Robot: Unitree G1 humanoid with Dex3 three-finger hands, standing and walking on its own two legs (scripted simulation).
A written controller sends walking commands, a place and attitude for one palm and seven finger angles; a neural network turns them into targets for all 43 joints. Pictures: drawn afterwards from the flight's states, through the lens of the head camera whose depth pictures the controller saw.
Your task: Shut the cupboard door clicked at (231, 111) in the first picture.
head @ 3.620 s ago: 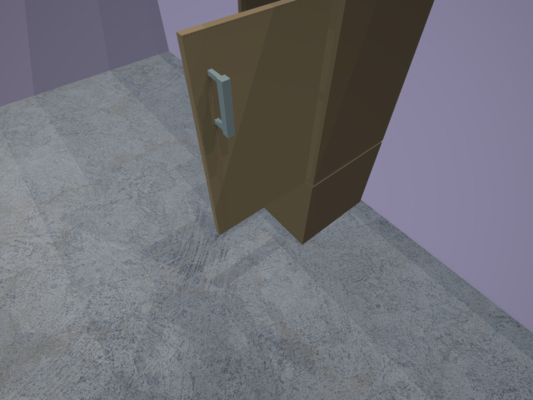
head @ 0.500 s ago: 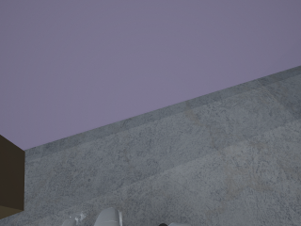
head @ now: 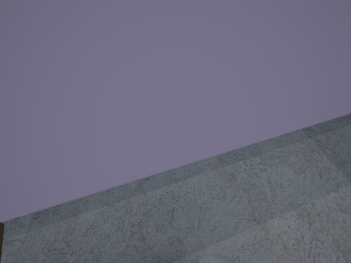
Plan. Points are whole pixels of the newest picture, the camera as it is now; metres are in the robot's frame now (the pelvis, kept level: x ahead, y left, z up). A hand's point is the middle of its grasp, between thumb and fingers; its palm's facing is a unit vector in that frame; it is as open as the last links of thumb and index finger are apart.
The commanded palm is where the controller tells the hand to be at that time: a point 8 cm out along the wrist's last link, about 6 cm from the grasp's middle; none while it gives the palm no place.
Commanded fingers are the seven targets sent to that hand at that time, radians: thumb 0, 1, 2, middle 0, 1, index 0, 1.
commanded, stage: walk to a spot facing it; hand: left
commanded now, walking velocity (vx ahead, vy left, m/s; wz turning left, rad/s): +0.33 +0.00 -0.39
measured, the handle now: out of the picture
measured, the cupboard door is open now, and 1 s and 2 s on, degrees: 90 90 90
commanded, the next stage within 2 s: turn to face it in 0.14 s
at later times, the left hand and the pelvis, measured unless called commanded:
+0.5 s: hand (148, 197) +0.31 +0.11 -0.16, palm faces -0.02 -0.98 -0.20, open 7.2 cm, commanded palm none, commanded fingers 0.00 0.90 0.90 -0.20 -0.30 -0.20 -0.30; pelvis +0.20 -0.07 +0.00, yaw +0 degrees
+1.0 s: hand (138, 195) +0.32 +0.14 -0.17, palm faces +0.28 -0.91 -0.29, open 7.4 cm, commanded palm none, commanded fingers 0.00 0.90 0.90 -0.20 -0.30 -0.20 -0.30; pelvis +0.28 -0.10 -0.02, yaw +16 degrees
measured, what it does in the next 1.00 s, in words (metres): walks ahead, turning left: right foot, then left foot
